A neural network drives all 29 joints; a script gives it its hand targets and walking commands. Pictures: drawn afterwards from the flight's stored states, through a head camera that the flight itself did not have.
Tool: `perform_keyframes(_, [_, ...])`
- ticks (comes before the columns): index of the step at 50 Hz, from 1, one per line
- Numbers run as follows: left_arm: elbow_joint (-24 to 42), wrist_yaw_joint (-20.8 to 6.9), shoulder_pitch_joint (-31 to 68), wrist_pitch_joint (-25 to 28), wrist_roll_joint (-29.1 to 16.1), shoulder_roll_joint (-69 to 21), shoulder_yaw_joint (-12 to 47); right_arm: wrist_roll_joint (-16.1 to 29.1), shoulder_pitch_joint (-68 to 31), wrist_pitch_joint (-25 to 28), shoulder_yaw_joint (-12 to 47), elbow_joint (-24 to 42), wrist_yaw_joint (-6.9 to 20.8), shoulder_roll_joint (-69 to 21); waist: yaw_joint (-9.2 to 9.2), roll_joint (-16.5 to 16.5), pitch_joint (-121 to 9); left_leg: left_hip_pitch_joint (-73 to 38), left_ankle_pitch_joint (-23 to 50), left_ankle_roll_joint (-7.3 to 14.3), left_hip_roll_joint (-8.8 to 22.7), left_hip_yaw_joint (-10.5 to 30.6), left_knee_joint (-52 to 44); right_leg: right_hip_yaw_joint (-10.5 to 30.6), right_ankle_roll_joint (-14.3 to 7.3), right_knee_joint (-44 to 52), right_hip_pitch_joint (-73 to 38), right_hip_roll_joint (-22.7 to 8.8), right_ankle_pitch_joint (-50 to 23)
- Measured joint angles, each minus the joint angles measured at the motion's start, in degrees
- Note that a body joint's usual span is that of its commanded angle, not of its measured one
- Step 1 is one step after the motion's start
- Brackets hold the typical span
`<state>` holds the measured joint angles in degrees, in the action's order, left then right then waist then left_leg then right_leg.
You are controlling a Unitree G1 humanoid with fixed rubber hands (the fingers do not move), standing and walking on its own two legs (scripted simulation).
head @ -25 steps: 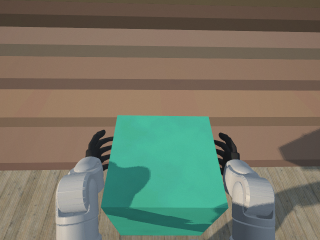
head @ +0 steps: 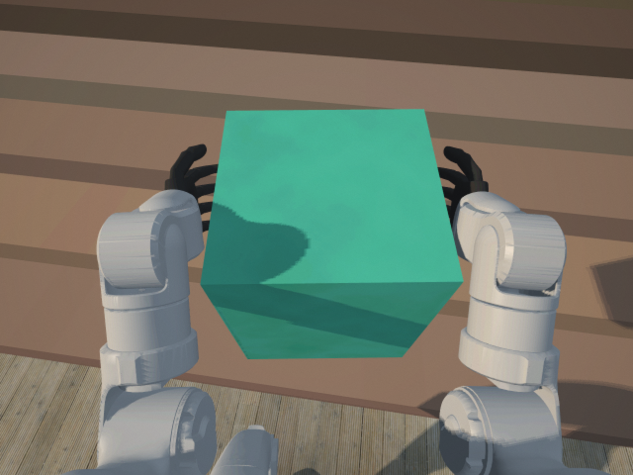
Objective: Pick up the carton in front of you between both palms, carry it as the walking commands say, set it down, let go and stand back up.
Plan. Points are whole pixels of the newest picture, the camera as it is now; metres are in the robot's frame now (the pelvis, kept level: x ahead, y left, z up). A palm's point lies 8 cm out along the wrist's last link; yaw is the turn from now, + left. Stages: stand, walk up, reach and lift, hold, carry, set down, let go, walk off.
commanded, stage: carry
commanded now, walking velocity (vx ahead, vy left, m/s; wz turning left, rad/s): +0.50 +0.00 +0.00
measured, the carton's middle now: (325, 249) +0.36 +0.02 +0.07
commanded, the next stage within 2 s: none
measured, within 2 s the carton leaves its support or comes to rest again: neither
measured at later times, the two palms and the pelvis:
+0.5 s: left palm (267, 36) +0.74 +0.14 +0.13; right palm (453, 52) +0.70 -0.16 +0.14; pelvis +0.34 +0.02 +0.00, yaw +0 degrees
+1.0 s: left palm out of the picture +1.10 +0.18 +0.32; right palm out of the picture +1.09 -0.11 +0.31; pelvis +0.70 +0.03 +0.14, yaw +2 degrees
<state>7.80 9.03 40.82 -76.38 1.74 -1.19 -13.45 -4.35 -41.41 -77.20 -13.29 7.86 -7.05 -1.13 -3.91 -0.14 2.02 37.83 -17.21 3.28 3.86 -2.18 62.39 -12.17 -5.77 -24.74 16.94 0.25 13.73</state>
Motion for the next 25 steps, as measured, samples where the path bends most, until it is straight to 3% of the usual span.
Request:
perform_keyframes(5, [-5.9,-0.1,6.4,0.9,0.0,1.2,-1.2,0.0,-5.3,0.3,-1.5,-4.2,-0.1,1.6,0.50,-0.1,-0.4,2.0,5.8,-0.3,-0.1,-1.5,-13.4,1.4,1.9,1.8,-5.8,-0.3,4.4])
perform_keyframes(9, [-10.7,-0.3,10.1,0.9,0.8,2.0,-1.6,0.4,-8.2,0.7,-2.6,-8.7,-0.2,2.6,1.68,0.1,-1.7,-2.9,8.5,0.7,-2.3,-5.1,-25.5,1.7,3.5,-2.7,-8.9,-1.5,10.6])
perform_keyframes(11, [-12.4,-0.7,10.2,0.4,1.1,2.7,-2.3,-0.2,-9.0,1.1,-2.5,-11.7,-0.3,1.8,3.17,0.4,-2.9,-10.6,9.2,1.5,-3.2,-6.0,-31.0,2.5,3.9,-14.8,-5.5,-3.1,10.1])
perform_keyframes(12, [-12.9,-1.0,10.4,0.3,1.1,3.3,-2.6,-0.6,-9.4,1.5,-2.3,-12.7,-0.3,1.4,4.38,0.5,-2.8,-11.7,4.9,3.2,-3.7,-5.6,-30.9,5.0,4.1,-24.8,-1.7,-2.7,11.1])
perform_keyframes(13, [-13.2,-1.2,10.3,0.5,0.9,3.7,-2.9,-0.8,-9.1,2.1,-2.1,-13.1,-0.4,0.8,5.69,1.1,-2.2,-12.1,2.2,3.4,-4.3,-5.4,-29.7,7.7,3.9,-35.2,2.5,-2.1,12.8])
perform_keyframes(15, [-12.7,-1.2,9.2,0.3,1.2,3.2,-4.0,-0.5,-7.4,2.6,-1.8,-12.6,-1.0,-0.2,7.67,1.3,-1.0,-14.3,1.0,1.7,-4.8,-4.8,-30.5,10.5,3.0,-51.3,10.8,-0.3,13.7])
perform_keyframes(18, [-9.2,-1.2,7.7,0.0,2.6,0.8,-5.6,0.6,-4.4,2.6,-1.7,-8.8,-1.9,-1.1,9.79,0.6,1.3,-18.9,0.8,0.3,-4.1,-3.5,-34.2,10.2,2.1,-63.3,22.8,0.6,13.7])
perform_keyframes(23, [-0.4,-1.5,5.1,1.3,3.9,-2.1,-4.9,2.4,-1.7,4.7,-3.5,-0.9,-2.4,-2.4,10.95,1.1,4.7,-28.5,-3.4,-0.8,-3.1,-2.2,-38.2,8.6,0.0,-65.3,39.2,-1.1,16.6])
perform_keyframes(25, [1.8,-1.2,4.0,2.1,4.4,-2.9,-3.9,2.9,-1.2,5.1,-4.1,1.0,-2.4,-2.6,10.38,0.8,4.7,-33.3,-4.5,-2.0,-2.4,-2.0,-41.3,6.5,-0.7,-55.8,41.1,-1.8,15.8])
